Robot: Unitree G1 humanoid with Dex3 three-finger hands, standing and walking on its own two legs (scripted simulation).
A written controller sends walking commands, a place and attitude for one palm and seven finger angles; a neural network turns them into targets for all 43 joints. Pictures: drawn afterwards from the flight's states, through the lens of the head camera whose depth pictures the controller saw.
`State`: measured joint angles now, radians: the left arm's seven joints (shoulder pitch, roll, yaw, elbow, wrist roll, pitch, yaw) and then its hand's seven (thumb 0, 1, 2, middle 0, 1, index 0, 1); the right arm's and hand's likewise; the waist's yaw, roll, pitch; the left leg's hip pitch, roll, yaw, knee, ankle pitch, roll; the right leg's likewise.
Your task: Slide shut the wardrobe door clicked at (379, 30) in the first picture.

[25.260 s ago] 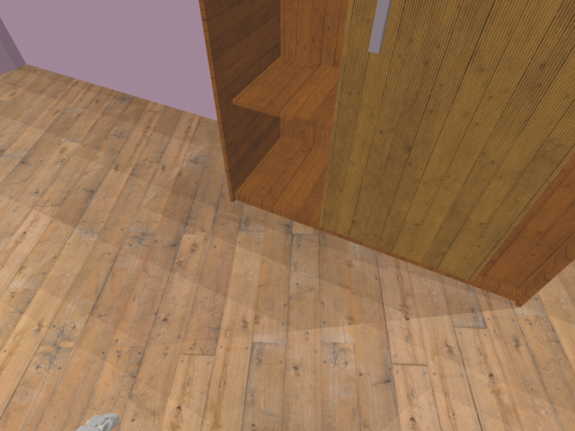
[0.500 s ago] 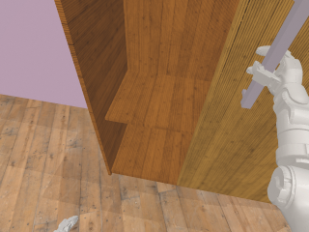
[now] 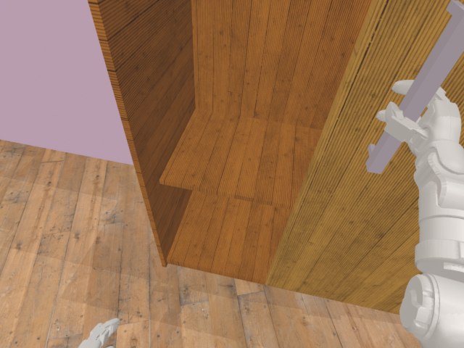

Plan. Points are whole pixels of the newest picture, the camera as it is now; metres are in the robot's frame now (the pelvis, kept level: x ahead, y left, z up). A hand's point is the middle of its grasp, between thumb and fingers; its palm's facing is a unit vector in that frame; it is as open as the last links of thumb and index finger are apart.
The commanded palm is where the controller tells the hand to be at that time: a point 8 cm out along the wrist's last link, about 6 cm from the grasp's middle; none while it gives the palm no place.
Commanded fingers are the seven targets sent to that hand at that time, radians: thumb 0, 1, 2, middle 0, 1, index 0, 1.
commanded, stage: grip the handle and tug to test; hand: right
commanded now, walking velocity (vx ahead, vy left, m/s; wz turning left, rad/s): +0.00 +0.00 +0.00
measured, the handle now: (408, 99) +0.49 -0.23 +0.23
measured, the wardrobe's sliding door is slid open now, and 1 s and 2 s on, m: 0.45 0.43 0.30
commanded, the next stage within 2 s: tug the door sideways, standing still in 0.16 s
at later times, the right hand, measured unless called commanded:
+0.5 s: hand (394, 120) +0.44 -0.20 +0.22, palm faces +0.16 +0.99 -0.02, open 5.8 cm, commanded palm +0.42 -0.22 +0.22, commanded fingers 0.00 -0.90 -0.90 0.45 1.40 0.45 1.40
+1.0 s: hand (386, 121) +0.45 -0.19 +0.21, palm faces +0.23 +0.96 -0.15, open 6.2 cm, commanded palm +0.42 -0.21 +0.22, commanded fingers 0.00 -0.90 -0.90 0.45 1.40 0.45 1.40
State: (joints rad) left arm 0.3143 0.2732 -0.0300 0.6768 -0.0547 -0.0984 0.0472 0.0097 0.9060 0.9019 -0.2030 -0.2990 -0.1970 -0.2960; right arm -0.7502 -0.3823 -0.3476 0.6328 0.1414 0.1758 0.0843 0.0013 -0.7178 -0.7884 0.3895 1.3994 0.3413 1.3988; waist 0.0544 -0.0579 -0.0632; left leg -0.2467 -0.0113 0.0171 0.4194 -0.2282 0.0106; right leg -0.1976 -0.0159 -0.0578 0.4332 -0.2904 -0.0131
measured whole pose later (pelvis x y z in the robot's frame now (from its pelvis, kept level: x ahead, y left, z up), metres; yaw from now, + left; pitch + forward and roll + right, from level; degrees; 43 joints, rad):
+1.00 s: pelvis +0.00 +0.00 -0.01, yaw -2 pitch +2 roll +0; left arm 0.22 0.21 -0.03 0.71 -0.01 -0.06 0.07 0.01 0.91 0.90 -0.20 -0.30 -0.20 -0.30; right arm -0.83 -0.34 -0.15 0.59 0.10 0.03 -0.08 -0.05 -0.63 -0.82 0.45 1.40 0.30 1.40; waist -0.01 -0.04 0.04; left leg -0.35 0.01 0.02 0.70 -0.38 0.01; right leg -0.23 0.01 -0.03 0.54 -0.35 -0.03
